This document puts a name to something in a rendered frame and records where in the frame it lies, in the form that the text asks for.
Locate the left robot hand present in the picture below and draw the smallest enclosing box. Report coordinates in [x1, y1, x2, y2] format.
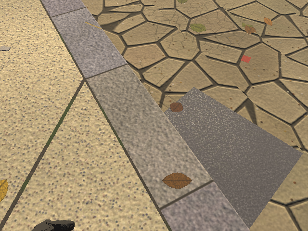
[31, 219, 75, 231]

